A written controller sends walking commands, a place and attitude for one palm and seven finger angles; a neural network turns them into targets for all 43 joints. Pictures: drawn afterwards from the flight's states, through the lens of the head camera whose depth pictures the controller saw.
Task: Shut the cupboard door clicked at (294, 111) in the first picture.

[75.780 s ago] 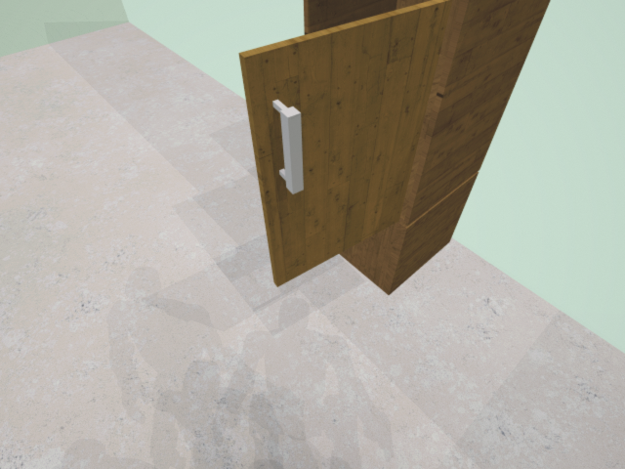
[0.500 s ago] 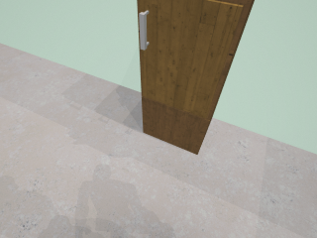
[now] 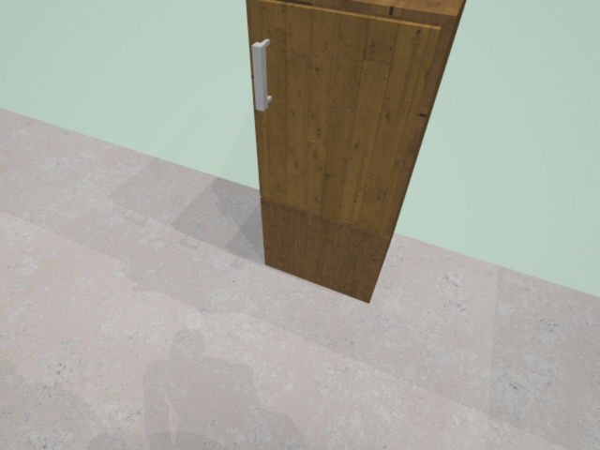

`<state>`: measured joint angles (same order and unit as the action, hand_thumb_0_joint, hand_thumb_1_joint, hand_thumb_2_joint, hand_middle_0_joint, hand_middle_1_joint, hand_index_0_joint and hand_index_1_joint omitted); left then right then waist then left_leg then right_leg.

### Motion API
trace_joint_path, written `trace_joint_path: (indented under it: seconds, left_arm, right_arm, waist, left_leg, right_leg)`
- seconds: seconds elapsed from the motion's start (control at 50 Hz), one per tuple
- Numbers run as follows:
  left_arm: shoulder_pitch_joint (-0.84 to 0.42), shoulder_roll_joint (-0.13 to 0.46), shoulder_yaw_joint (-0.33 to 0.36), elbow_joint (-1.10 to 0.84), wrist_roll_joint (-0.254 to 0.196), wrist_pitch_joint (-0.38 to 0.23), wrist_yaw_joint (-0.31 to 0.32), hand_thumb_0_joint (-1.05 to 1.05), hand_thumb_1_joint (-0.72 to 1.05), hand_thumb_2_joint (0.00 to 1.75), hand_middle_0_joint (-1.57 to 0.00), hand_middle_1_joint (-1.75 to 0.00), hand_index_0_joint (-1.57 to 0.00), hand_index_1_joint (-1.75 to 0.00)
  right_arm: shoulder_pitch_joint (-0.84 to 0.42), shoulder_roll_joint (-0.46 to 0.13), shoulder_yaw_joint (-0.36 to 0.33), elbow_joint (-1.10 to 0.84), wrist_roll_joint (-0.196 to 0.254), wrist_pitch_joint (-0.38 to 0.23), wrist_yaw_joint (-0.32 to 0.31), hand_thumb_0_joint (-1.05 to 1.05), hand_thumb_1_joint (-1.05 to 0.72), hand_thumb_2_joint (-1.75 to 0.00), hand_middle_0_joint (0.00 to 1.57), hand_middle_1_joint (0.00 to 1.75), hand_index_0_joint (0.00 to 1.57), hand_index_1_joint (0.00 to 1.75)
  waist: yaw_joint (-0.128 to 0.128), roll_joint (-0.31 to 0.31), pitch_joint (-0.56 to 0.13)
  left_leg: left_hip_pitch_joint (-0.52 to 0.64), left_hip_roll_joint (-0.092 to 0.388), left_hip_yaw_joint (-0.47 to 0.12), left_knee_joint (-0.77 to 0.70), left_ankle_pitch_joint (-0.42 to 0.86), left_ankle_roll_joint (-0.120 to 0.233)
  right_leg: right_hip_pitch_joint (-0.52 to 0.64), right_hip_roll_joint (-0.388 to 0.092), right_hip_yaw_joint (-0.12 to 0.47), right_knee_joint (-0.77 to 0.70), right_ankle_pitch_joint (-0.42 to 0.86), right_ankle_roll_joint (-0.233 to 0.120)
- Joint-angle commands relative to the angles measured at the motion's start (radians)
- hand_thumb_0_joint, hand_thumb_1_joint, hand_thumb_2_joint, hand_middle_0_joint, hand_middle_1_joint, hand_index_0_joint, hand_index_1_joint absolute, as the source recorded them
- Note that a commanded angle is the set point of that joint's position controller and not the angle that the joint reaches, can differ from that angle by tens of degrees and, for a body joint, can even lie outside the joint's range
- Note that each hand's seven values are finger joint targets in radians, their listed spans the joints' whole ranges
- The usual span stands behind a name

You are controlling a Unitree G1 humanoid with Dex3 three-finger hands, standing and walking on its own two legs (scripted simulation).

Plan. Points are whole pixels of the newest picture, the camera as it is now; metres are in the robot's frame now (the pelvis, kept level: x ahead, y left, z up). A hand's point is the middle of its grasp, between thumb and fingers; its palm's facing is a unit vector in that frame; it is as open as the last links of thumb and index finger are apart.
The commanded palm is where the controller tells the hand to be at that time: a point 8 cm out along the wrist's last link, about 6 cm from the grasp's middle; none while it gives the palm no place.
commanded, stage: let the arm hang, fingers relaxed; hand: left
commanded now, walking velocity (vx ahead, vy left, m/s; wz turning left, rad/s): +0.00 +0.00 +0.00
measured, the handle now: (264, 75) +0.92 +0.14 +0.08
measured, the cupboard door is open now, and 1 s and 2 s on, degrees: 0 0 0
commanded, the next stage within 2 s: look to check the result in 0.08 s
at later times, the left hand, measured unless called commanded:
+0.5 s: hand out of the picture -0.02 +0.18 -0.18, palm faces +0.03 -0.98 -0.19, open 7.4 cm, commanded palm none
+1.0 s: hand out of the picture +0.01 +0.19 -0.17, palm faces +0.01 -0.98 -0.20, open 7.4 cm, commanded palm none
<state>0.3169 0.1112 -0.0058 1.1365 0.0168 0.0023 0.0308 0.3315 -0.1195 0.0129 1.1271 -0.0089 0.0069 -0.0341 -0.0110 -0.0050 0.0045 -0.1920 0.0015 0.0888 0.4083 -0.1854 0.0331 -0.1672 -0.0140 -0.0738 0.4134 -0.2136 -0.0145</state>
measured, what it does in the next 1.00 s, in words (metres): stands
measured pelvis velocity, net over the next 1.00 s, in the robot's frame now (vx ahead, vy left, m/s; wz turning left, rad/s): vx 0.02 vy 0.01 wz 0.00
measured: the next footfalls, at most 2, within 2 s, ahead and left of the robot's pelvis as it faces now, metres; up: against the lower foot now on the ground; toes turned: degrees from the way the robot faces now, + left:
none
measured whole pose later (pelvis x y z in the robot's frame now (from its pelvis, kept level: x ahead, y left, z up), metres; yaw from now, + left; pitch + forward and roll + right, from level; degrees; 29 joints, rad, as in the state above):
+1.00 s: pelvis +0.02 +0.01 +0.00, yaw +0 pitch -2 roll +0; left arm 0.28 0.17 0.01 1.15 0.02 0.00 0.02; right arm 0.28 -0.18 0.01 1.13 -0.01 -0.01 -0.04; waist -0.01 0.00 0.04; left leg -0.15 -0.02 0.09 0.36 -0.19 0.05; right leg -0.12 -0.03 -0.07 0.37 -0.22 0.01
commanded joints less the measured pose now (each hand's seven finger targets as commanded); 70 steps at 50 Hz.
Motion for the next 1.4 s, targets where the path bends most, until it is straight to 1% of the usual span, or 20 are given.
trace_joint_path:
  seconds: [0.0,0.06,0.26,0.3,0.36,0.4,0.44,0.48,0.5,0.56,0.64,0.76,0.78,0.88,0.9,0.96,1.0,1.12,1.18,1.38]
  left_arm:
    - [0.096,0.112,0.026,-0.01,-0.003,-0.01,0.004,0.0,0.9,0.9,-0.2,-0.3,-0.2,-0.3]
    - [0.098,0.105,0.026,-0.005,-0.004,-0.011,0.004,0.0,0.9,0.9,-0.2,-0.3,-0.2,-0.3]
    - [0.102,0.103,0.026,0.004,-0.003,-0.014,0.005,0.0,0.9,0.9,-0.2,-0.3,-0.2,-0.3]
    - [0.105,0.116,0.026,0.004,-0.002,-0.015,0.006,0.0,0.9,0.9,-0.2,-0.3,-0.2,-0.3]
    - [0.097,0.115,0.026,0.005,-0.003,-0.014,0.005,0.0,0.9,0.9,-0.2,-0.3,-0.2,-0.3]
    - [0.096,0.128,0.028,0.001,-0.002,-0.015,0.005,0.0,0.9,0.9,-0.2,-0.3,-0.2,-0.3]
    - [0.09,0.125,0.028,0.001,-0.002,-0.014,0.005,0.0,0.9,0.9,-0.2,-0.3,-0.2,-0.3]
    - [0.084,0.125,0.028,0.001,-0.002,-0.013,0.004,0.0,0.9,0.9,-0.2,-0.3,-0.2,-0.3]
    - [0.09,0.139,0.03,-0.002,-0.001,-0.014,0.004,0.0,0.9,0.9,-0.2,-0.3,-0.2,-0.3]
    - [0.074,0.135,0.029,-0.002,-0.002,-0.013,0.003,0.0,0.9,0.9,-0.2,-0.3,-0.2,-0.3]
    - [0.06,0.147,0.031,-0.005,-0.001,-0.015,0.002,0.0,0.9,0.9,-0.2,-0.3,-0.2,-0.3]
    - [0.043,0.156,0.032,-0.007,-0.001,-0.012,0.0,0.0,0.9,0.9,-0.2,-0.3,-0.2,-0.3]
    - [0.041,0.158,0.032,-0.007,-0.001,-0.011,-0.001,0.0,0.9,0.9,-0.2,-0.3,-0.2,-0.3]
    - [0.025,0.168,0.034,-0.01,-0.001,-0.011,-0.002,0.0,0.9,0.9,-0.2,-0.3,-0.2,-0.3]
    - [0.031,0.179,0.036,-0.012,-0.001,-0.013,-0.003,0.0,0.9,0.9,-0.2,-0.3,-0.2,-0.3]
    - [0.02,0.178,0.036,-0.011,-0.002,-0.015,-0.003,0.0,0.9,0.9,-0.2,-0.3,-0.2,-0.3]
    - [0.017,0.193,0.038,-0.015,-0.001,-0.019,-0.003,0.0,0.9,0.9,-0.2,-0.3,-0.2,-0.3]
    - [0.001,0.196,0.036,-0.012,-0.002,-0.018,-0.004,0.0,0.9,0.9,-0.2,-0.3,-0.2,-0.3]
    - [-0.001,0.202,0.036,-0.012,-0.003,-0.018,-0.005,0.0,0.9,0.9,-0.2,-0.3,-0.2,-0.3]
    - [-0.023,0.217,0.037,-0.011,-0.003,-0.022,-0.005,0.0,0.9,0.9,-0.2,-0.3,-0.2,-0.3]
  right_arm:
    - [0.065,-0.096,-0.023,-0.021,-0.003,-0.009,-0.007,0.0,-0.9,-0.9,0.2,0.3,0.2,0.3]
    - [0.069,-0.089,-0.022,-0.018,-0.004,-0.011,-0.008,0.0,-0.9,-0.9,0.2,0.3,0.2,0.3]
    - [0.066,-0.107,-0.025,-0.017,-0.002,-0.014,-0.01,0.0,-0.9,-0.9,0.2,0.3,0.2,0.3]
    - [0.056,-0.118,-0.028,-0.019,0.001,-0.015,-0.01,0.0,-0.9,-0.9,0.2,0.3,0.2,0.3]
    - [0.053,-0.115,-0.026,-0.017,-0.001,-0.015,-0.01,0.0,-0.9,-0.9,0.2,0.3,0.2,0.3]
    - [0.048,-0.131,-0.028,-0.021,0.001,-0.017,-0.01,0.0,-0.9,-0.9,0.2,0.3,0.2,0.3]
    - [0.048,-0.124,-0.026,-0.018,-0.001,-0.02,-0.01,0.0,-0.9,-0.9,0.2,0.3,0.2,0.3]
    - [0.042,-0.13,-0.028,-0.019,-0.001,-0.019,-0.009,0.0,-0.9,-0.9,0.2,0.3,0.2,0.3]
    - [0.034,-0.142,-0.028,-0.022,0.001,-0.019,-0.009,0.0,-0.9,-0.9,0.2,0.3,0.2,0.3]
    - [0.031,-0.138,-0.027,-0.02,-0.002,-0.02,-0.009,0.0,-0.9,-0.9,0.2,0.3,0.2,0.3]
    - [0.022,-0.147,-0.028,-0.022,-0.001,-0.023,-0.009,0.0,-0.9,-0.9,0.2,0.3,0.2,0.3]
    - [0.008,-0.16,-0.028,-0.023,-0.002,-0.022,-0.008,0.0,-0.9,-0.9,0.2,0.3,0.2,0.3]
    - [0.005,-0.165,-0.028,-0.024,-0.003,-0.023,-0.008,0.0,-0.9,-0.9,0.2,0.3,0.2,0.3]
    - [-0.005,-0.176,-0.03,-0.026,-0.002,-0.023,-0.008,0.0,-0.9,-0.9,0.2,0.3,0.2,0.3]
    - [-0.011,-0.185,-0.031,-0.028,0.0,-0.024,-0.007,0.0,-0.9,-0.9,0.2,0.3,0.2,0.3]
    - [-0.014,-0.186,-0.032,-0.027,-0.001,-0.026,-0.008,0.0,-0.9,-0.9,0.2,0.3,0.2,0.3]
    - [-0.019,-0.196,-0.034,-0.029,0.001,-0.027,-0.007,0.0,-0.9,-0.9,0.2,0.3,0.2,0.3]
    - [-0.035,-0.197,-0.032,-0.022,-0.001,-0.024,-0.006,0.0,-0.9,-0.9,0.2,0.3,0.2,0.3]
    - [-0.045,-0.205,-0.032,-0.023,-0.001,-0.025,-0.006,0.0,-0.9,-0.9,0.2,0.3,0.2,0.3]
    - [-0.066,-0.222,-0.031,-0.026,-0.001,-0.027,-0.005,0.0,-0.9,-0.9,0.2,0.3,0.2,0.3]
  waist:
    - [0.009,0.025,0.106]
    - [0.007,0.031,0.097]
    - [0.004,-0.007,0.091]
    - [0.008,0.008,0.091]
    - [0.005,0.002,0.098]
    - [0.008,-0.005,0.096]
    - [0.007,-0.001,0.088]
    - [0.005,0.005,0.102]
    - [0.01,-0.004,0.099]
    - [0.005,0.002,0.097]
    - [0.007,0.01,0.083]
    - [0.007,0.007,0.106]
    - [0.007,0.022,0.101]
    - [0.006,0.016,0.091]
    - [0.011,0.005,0.082]
    - [0.007,-0.002,0.065]
    - [0.008,-0.012,0.054]
    - [0.006,-0.005,0.078]
    - [0.008,0.015,0.062]
    - [0.007,0.001,0.046]
  left_leg:
    - [-0.04,0.092,-0.125,-0.109,-0.042,0.003]
    - [-0.039,0.091,-0.125,-0.11,-0.034,0.004]
    - [-0.008,0.098,-0.131,-0.111,0.0,0.01]
    - [0.003,0.1,-0.129,-0.107,0.018,0.011]
    - [-0.006,0.101,-0.13,-0.117,0.002,0.01]
    - [0.002,0.103,-0.133,-0.116,0.021,0.012]
    - [0.001,0.104,-0.138,-0.119,0.039,0.015]
    - [-0.003,0.103,-0.137,-0.126,0.01,0.012]
    - [0.007,0.103,-0.136,-0.12,0.033,0.015]
    - [0.003,0.104,-0.141,-0.131,0.018,0.012]
    - [0.013,0.105,-0.136,-0.126,0.065,0.012]
    - [0.006,0.104,-0.144,-0.141,0.029,0.009]
    - [0.008,0.104,-0.145,-0.143,0.027,0.009]
    - [0.013,0.107,-0.151,-0.149,0.025,0.008]
    - [0.023,0.108,-0.148,-0.142,0.043,0.011]
    - [0.035,0.108,-0.143,-0.135,0.069,0.011]
    - [0.047,0.109,-0.142,-0.125,0.106,0.012]
    - [0.037,0.108,-0.142,-0.128,0.092,0.008]
    - [0.049,0.109,-0.142,-0.131,0.102,0.008]
    - [0.07,0.114,-0.141,-0.131,0.145,0.005]
  right_leg:
    - [-0.063,-0.081,0.107,-0.112,-0.027,-0.028]
    - [-0.049,-0.085,0.106,-0.111,-0.013,-0.027]
    - [-0.049,-0.085,0.103,-0.107,0.007,-0.025]
    - [-0.052,-0.084,0.101,-0.106,0.016,-0.024]
    - [-0.043,-0.086,0.1,-0.107,0.011,-0.022]
    - [-0.044,-0.083,0.099,-0.105,0.02,-0.024]
    - [-0.028,-0.086,0.099,-0.103,0.034,-0.022]
    - [-0.037,-0.085,0.099,-0.106,0.019,-0.02]
    - [-0.038,-0.086,0.097,-0.107,0.029,-0.021]
    - [-0.03,-0.086,0.098,-0.105,0.024,-0.02]
    - [-0.012,-0.091,0.097,-0.106,0.05,-0.02]
    - [-0.016,-0.089,0.099,-0.112,0.031,-0.02]
    - [-0.014,-0.09,0.097,-0.111,0.03,-0.02]
    - [-0.004,-0.09,0.095,-0.109,0.033,-0.019]
    - [-0.006,-0.09,0.096,-0.111,0.04,-0.02]
    - [0.005,-0.095,0.097,-0.115,0.054,-0.02]
    - [0.011,-0.095,0.099,-0.117,0.075,-0.022]
    - [0.01,-0.1,0.097,-0.128,0.061,-0.023]
    - [0.018,-0.101,0.099,-0.127,0.069,-0.023]
    - [0.039,-0.106,0.097,-0.136,0.104,-0.023]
